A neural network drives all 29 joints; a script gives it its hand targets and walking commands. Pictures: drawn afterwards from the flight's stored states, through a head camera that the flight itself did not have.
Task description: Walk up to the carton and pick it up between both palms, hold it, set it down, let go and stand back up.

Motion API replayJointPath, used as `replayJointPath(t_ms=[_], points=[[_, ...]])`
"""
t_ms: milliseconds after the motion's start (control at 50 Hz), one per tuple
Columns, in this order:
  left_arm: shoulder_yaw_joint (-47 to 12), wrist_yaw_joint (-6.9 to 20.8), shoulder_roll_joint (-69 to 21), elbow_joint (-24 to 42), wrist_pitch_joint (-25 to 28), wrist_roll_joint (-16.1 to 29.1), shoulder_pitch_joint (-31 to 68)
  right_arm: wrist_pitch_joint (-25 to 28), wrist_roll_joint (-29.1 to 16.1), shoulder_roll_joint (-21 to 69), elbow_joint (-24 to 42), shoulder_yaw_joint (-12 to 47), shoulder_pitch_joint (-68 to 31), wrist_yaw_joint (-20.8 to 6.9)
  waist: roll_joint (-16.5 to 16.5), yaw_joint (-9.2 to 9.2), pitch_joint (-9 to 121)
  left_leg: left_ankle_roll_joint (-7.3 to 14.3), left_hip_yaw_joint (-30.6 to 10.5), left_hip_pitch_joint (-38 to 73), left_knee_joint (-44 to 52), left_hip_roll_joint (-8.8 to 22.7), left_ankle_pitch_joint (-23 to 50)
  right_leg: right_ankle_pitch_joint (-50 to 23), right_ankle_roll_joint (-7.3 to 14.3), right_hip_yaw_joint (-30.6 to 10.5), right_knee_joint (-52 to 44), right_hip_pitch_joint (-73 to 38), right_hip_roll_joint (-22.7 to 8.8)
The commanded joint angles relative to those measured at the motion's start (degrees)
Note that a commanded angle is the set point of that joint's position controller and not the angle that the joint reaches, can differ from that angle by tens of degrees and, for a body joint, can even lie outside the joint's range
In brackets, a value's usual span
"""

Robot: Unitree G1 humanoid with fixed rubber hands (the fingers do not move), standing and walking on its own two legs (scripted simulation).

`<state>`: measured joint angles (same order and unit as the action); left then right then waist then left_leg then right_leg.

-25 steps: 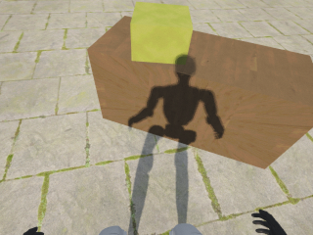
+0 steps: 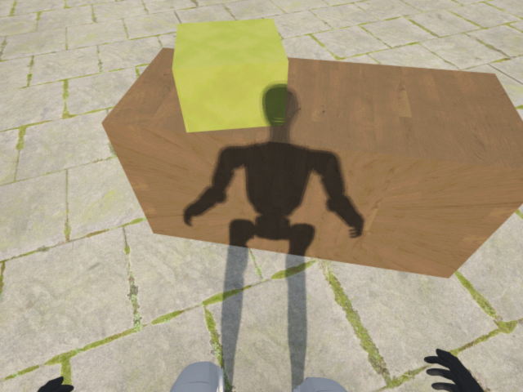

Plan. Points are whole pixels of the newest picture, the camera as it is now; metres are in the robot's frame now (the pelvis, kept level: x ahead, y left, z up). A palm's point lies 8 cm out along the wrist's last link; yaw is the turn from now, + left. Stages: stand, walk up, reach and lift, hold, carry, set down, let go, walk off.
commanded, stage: walk up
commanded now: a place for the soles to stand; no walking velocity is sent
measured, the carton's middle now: (230, 73) +0.96 +0.10 -0.02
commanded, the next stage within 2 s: none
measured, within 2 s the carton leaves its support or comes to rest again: neither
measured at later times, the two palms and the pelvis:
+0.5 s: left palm (49, 288) +0.29 +0.38 -0.07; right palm out of the picture +0.14 -0.26 -0.09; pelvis +0.12 +0.07 -0.01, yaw -11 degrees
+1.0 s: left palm (60, 246) +0.40 +0.42 -0.10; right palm (386, 305) +0.27 -0.22 -0.08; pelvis +0.24 +0.12 -0.01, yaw -12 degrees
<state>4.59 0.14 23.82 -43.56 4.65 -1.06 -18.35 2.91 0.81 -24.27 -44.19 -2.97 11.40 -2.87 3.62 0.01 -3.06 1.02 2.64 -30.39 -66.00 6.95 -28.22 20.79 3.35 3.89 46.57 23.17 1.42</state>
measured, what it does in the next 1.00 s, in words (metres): walks ahead: left foot, then right foot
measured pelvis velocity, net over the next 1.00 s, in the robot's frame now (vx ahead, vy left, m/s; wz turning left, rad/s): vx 0.24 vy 0.12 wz -0.22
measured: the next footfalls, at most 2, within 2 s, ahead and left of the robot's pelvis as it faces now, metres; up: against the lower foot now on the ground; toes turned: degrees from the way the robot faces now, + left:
left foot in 0.14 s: +0.17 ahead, +0.19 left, +0.00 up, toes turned +6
right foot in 0.52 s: +0.23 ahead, -0.04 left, +0.00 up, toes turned -13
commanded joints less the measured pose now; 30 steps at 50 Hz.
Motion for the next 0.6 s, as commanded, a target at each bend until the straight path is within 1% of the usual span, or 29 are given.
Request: replayJointPath(t_ms=[0,20,40,60,80,100,120,140,160,180,200,220,240,260,280,300,320,340,360,400,420,440,460,480,500,520,540,560,580], points=[[5.3,-1.0,19.8,3.9,3.3,-0.3,-0.8,0.5,0.6,-14.1,4.7,-6.0,-4.3,-0.9,-8.5,1.89,-0.4,-0.2,-4.4,-11.2,7.6,2.6,2.3,24.5,13.2,-37.8,-26.6,-6.2,-16.9],[5.5,-0.8,20.4,3.4,3.2,-0.4,-0.6,0.8,0.7,-14.4,4.2,-6.4,-3.3,-0.9,-9.0,2.00,-0.2,-0.3,-3.9,-9.5,9.0,2.6,3.8,26.8,12.7,-36.9,-26.8,-4.8,-17.1],[5.4,-0.7,20.5,4.0,3.0,-0.4,0.9,1.1,0.6,-14.7,4.2,-6.5,-2.8,-0.8,-8.7,1.56,-2.2,0.1,-3.4,-6.9,11.2,3.1,4.4,26.6,12.5,-35.5,-25.9,-1.0,-17.8],[5.2,-0.6,20.4,3.4,3.0,-0.3,1.6,1.4,0.4,-14.5,3.6,-6.6,-2.2,-0.7,-8.6,0.98,-2.3,0.3,-2.6,-3.2,13.7,2.6,5.8,24.4,11.8,-33.6,-24.5,1.0,-16.6],[5.0,-0.4,20.1,4.5,3.0,-0.6,3.5,1.9,0.3,-14.0,2.8,-6.7,0.4,-0.6,-8.8,-0.30,-0.4,0.6,-0.9,4.2,18.1,2.0,9.5,22.7,11.0,-29.0,-21.6,4.3,-15.2],[4.3,-0.2,18.5,4.8,2.8,-0.8,6.4,2.6,0.2,-13.8,1.2,-7.0,5.4,-0.6,-7.0,-3.84,1.5,0.9,0.9,15.3,23.2,-0.2,11.5,19.4,9.1,-23.9,-15.5,11.0,-12.0],[3.4,-0.1,15.0,5.4,2.0,-1.3,8.2,3.0,0.3,-15.8,-1.6,-8.3,15.5,0.1,0.1,-9.38,7.0,1.1,0.2,31.7,25.6,-2.4,7.2,17.0,6.3,-17.7,0.1,20.4,-8.5],[1.9,-0.2,9.1,5.2,2.1,-0.4,5.8,3.3,0.5,-21.4,-2.7,-9.7,23.1,1.2,20.8,-12.93,10.0,1.8,-15.8,39.3,40.6,5.6,-13.7,13.9,2.7,-6.0,25.8,29.5,2.9],[1.8,-0.5,10.7,5.2,1.8,0.6,5.0,3.2,0.5,-23.8,0.3,-9.2,18.4,1.6,19.5,-10.76,7.4,4.6,-44.6,32.6,57.5,19.9,-36.5,12.9,-0.1,-7.7,32.7,35.6,5.3],[2.4,-0.8,15.1,4.6,1.5,-0.1,5.8,2.9,-0.3,-23.9,1.2,-9.2,11.2,1.3,9.2,-7.54,1.9,8.0,-47.6,24.5,60.3,24.8,-41.2,9.2,-0.7,-10.5,33.7,34.0,0.4],[2.8,-0.5,16.6,3.5,1.5,-0.1,5.7,2.6,-0.1,-22.2,2.2,-8.5,5.5,1.3,2.7,-4.65,-1.7,10.2,-41.1,20.4,57.1,23.7,-36.2,7.8,-1.5,-9.8,32.4,32.3,-2.7],[2.8,-0.3,16.9,1.9,1.8,-0.2,3.4,2.7,0.2,-20.1,2.4,-7.8,3.3,1.4,1.0,-3.01,-3.9,9.3,-34.2,19.7,54.0,20.4,-27.8,5.0,-1.8,-8.7,29.7,30.3,-4.1],[3.0,0.0,16.8,0.7,1.8,-0.3,3.1,3.1,0.1,-18.4,2.3,-7.3,4.5,1.6,-0.4,-3.32,-3.4,8.7,-28.3,19.8,51.7,18.4,-19.1,2.4,-2.1,-8.7,27.1,27.8,-5.3],[3.0,0.4,16.0,0.6,1.6,-0.2,2.8,3.4,0.7,-18.4,2.3,-7.0,5.3,1.4,2.5,-3.39,-2.6,9.3,-24.7,18.5,51.6,17.8,-14.2,1.7,-2.3,-8.3,25.3,25.0,-5.7],[2.9,0.7,15.5,0.7,1.3,0.3,3.5,3.5,0.7,-19.0,3.1,-7.1,5.4,1.3,6.2,-3.37,-2.8,9.5,-22.1,17.6,51.4,16.7,-13.7,2.2,-2.5,-7.2,23.5,24.2,-5.6],[2.6,0.8,15.1,1.1,1.4,0.3,3.7,3.4,1.1,-19.7,3.1,-7.4,5.7,1.1,7.4,-3.43,-2.7,10.6,-22.3,18.0,51.5,18.1,-14.1,3.1,-2.9,-6.1,21.0,24.3,-5.7],[2.4,1.1,15.4,1.2,1.3,0.0,5.8,3.3,1.1,-19.7,3.5,-7.4,5.5,1.1,4.9,-3.68,-3.3,12.6,-21.5,16.2,51.5,19.2,-16.1,3.8,-2.9,-5.7,18.9,23.5,-6.5],[2.1,1.5,15.0,2.0,1.2,0.2,6.7,3.0,1.2,-20.4,3.8,-7.4,4.8,1.0,5.9,-3.56,-3.5,13.5,-19.1,16.5,51.1,18.7,-15.3,4.6,-2.9,-4.6,15.3,22.2,-6.5],[2.0,1.7,15.0,2.0,1.4,0.1,7.1,2.9,1.0,-19.9,3.8,-7.6,5.6,0.9,4.8,-3.63,-3.9,13.5,-16.8,16.8,50.6,18.0,-12.6,3.6,-2.8,-4.5,13.0,21.7,-6.6],[1.8,2.2,15.1,2.4,1.4,0.0,8.1,2.4,1.0,-20.4,4.6,-7.6,3.6,0.7,7.0,-3.50,-4.4,13.9,-13.7,16.0,49.5,18.8,-9.6,5.6,-3.0,-3.4,7.5,18.5,-6.8],[2.0,2.3,15.4,2.0,1.5,0.2,8.0,2.1,1.0,-20.3,4.7,-7.7,3.7,0.6,7.7,-3.71,-3.4,13.6,-12.0,16.0,47.9,18.2,-7.8,6.1,-2.6,-2.8,3.8,15.6,-6.1],[2.0,2.3,14.8,1.8,1.7,0.2,5.9,1.8,0.9,-20.5,5.1,-7.3,1.6,0.6,9.4,-2.01,-0.6,12.8,-9.1,14.0,45.6,18.0,-5.1,4.1,-1.8,-1.2,0.1,8.9,-5.6],[2.5,2.3,14.9,0.3,2.0,0.2,2.7,1.7,0.9,-19.1,5.3,-7.0,-0.1,0.4,7.0,0.45,1.5,11.3,-5.2,10.2,41.5,16.2,-3.0,-0.5,-1.1,0.0,-4.9,-0.4,-4.9],[2.9,1.8,14.9,-1.1,2.3,0.1,-2.0,1.3,1.1,-16.9,5.2,-6.3,-0.3,0.5,2.8,2.83,4.9,8.9,-1.0,6.7,32.4,13.6,-0.8,-1.2,-0.7,1.3,-8.3,-9.2,-1.5],[4.6,0.8,17.6,-3.2,2.7,0.2,-10.9,0.8,1.0,-13.7,6.1,-5.5,-0.2,0.3,-6.8,7.36,10.9,5.8,1.8,-0.4,12.8,9.9,4.5,2.2,-0.4,-5.2,-12.1,-24.6,-0.9],[6.1,-0.6,23.8,-2.4,3.2,0.1,-14.8,1.0,0.0,-7.7,8.1,-4.1,-2.1,-0.1,-24.0,9.99,9.4,0.5,5.0,-15.4,-5.5,-2.3,0.6,15.9,2.8,-38.5,-26.3,-28.2,-14.4],[5.9,-1.0,24.1,-1.2,2.7,0.2,-10.8,0.4,-0.5,-14.3,8.4,-5.4,-6.1,0.5,-14.2,8.61,7.9,-0.1,-2.9,-23.5,-9.6,-4.6,-4.4,19.6,7.3,-61.3,-35.0,-28.0,-21.2],[5.5,-1.3,23.6,0.6,2.6,1.0,-7.0,0.3,-0.5,-16.4,7.4,-5.4,-6.9,0.8,-8.1,6.57,4.8,0.6,-5.4,-23.7,-11.4,-1.7,-2.0,14.3,9.9,-57.9,-32.2,-25.3,-22.2],[5.4,-1.7,22.6,0.9,2.6,0.8,-5.1,0.5,0.0,-15.5,6.7,-5.1,-6.0,1.0,-4.9,5.38,1.2,0.7,-6.4,-23.4,-10.5,0.4,-1.1,2.4,11.6,-52.8,-28.3,-22.5,-22.1]])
